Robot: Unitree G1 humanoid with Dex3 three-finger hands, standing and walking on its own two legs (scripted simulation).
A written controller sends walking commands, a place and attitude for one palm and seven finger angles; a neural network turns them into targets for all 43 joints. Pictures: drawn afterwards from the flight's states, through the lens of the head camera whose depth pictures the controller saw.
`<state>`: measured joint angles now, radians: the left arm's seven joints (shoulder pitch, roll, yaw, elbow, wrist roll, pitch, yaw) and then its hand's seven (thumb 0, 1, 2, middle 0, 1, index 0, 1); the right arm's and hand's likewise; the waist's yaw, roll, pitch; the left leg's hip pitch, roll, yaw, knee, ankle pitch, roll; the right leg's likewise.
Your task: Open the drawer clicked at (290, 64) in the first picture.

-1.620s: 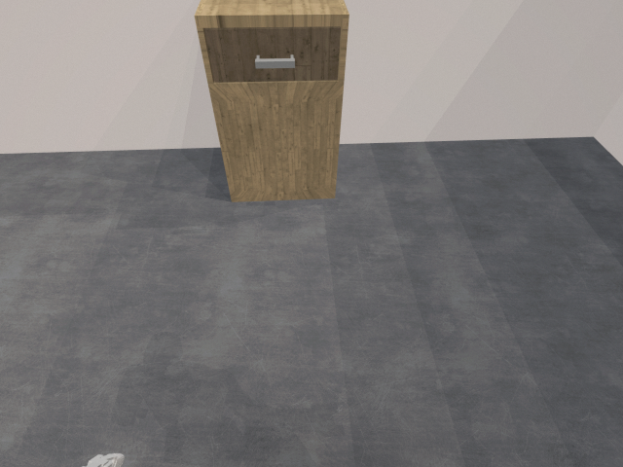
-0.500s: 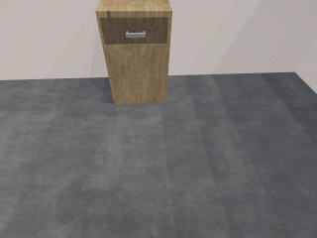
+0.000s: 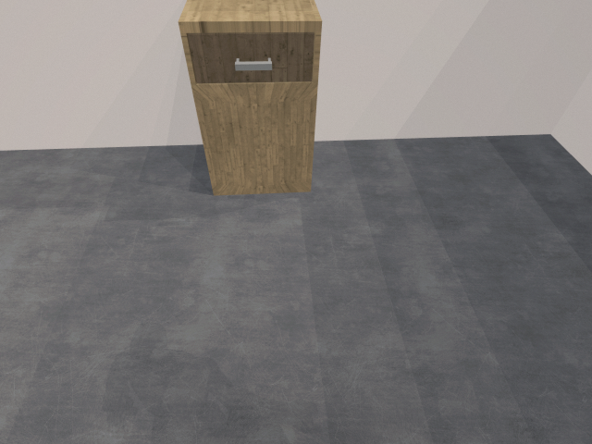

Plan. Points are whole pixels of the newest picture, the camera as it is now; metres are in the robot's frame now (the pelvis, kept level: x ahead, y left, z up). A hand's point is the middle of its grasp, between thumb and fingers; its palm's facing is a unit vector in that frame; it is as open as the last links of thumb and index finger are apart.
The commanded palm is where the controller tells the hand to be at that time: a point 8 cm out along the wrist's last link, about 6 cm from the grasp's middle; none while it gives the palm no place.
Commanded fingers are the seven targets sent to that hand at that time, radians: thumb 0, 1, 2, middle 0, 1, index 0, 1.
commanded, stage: walk to a spot facing it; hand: left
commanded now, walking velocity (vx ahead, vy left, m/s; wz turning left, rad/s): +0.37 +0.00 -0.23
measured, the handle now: (253, 63) +1.36 +0.24 -0.09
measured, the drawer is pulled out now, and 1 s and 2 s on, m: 0.00 0.00 0.00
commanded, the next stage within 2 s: turn to face it in 1.20 s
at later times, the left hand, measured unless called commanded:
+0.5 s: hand out of the picture +0.05 +0.19 -0.20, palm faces -0.03 -0.99 -0.11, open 7.4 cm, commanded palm none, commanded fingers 0.00 0.90 0.90 -0.20 -0.30 -0.20 -0.30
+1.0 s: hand (251, 277) +0.49 +0.13 -0.19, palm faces -0.21 -0.96 -0.19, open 7.3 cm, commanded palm none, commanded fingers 0.00 0.90 0.90 -0.20 -0.30 -0.20 -0.30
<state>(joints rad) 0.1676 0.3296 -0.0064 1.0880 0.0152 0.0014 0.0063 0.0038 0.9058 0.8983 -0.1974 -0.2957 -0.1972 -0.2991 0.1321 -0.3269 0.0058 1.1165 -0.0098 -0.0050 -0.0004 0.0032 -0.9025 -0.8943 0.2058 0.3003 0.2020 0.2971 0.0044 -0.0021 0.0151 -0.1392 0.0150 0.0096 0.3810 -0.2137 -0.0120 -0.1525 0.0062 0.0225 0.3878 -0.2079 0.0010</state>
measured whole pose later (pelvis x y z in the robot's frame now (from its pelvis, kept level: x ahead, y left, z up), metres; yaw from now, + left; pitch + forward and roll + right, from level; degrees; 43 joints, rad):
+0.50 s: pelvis +0.14 +0.03 -0.02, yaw -6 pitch +0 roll -1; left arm 0.47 0.13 0.04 1.17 0.02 0.00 0.00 0.00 0.91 0.90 -0.20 -0.30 -0.20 -0.30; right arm 0.29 -0.15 -0.03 1.06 -0.02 -0.09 -0.01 0.00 -0.91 -0.89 0.20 0.30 0.20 0.30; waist 0.00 -0.04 0.01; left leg -0.22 0.06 0.17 0.67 -0.44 0.04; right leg -0.30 0.01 0.04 1.03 -0.47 -0.04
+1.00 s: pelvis +0.37 -0.03 -0.02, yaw -13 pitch -2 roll -1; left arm 0.18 0.18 0.06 1.01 0.02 -0.06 0.01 0.00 0.92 0.90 -0.19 -0.29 -0.19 -0.30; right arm 0.37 -0.13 -0.04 1.13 -0.02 -0.03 -0.01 0.01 -0.91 -0.89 0.20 0.30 0.20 0.30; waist -0.04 0.01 0.08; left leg -0.42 0.14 0.04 1.30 -0.35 0.01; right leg -0.33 0.07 -0.16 0.58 -0.22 -0.12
